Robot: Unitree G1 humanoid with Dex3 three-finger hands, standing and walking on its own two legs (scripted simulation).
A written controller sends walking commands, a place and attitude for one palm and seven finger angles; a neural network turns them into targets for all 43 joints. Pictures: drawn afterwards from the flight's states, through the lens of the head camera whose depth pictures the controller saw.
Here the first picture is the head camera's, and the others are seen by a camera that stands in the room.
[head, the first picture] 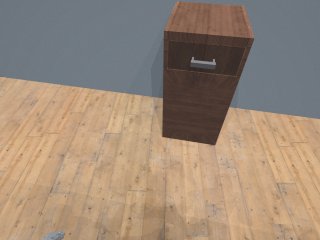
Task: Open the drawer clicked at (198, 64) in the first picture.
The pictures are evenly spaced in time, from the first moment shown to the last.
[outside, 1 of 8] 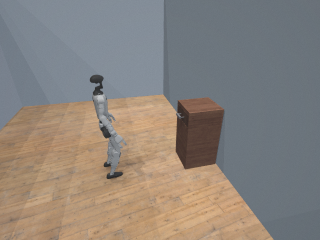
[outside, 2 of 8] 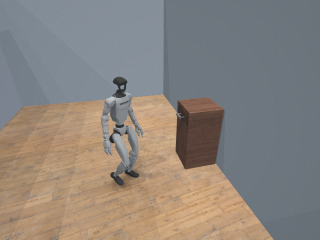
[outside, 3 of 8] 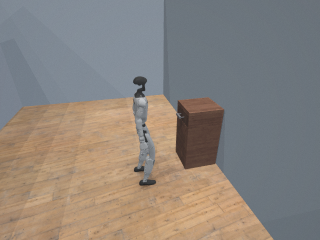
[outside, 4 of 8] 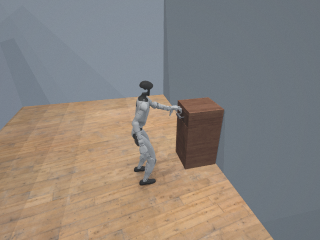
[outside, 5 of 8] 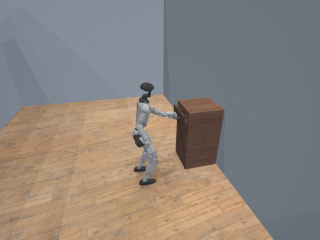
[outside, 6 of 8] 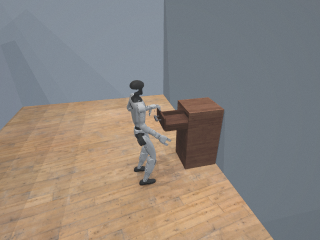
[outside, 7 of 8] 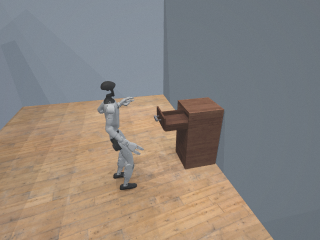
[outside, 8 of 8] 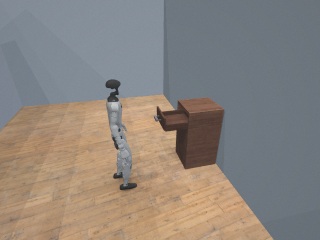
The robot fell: no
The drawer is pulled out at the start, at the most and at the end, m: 0.00 0.30 0.30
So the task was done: yes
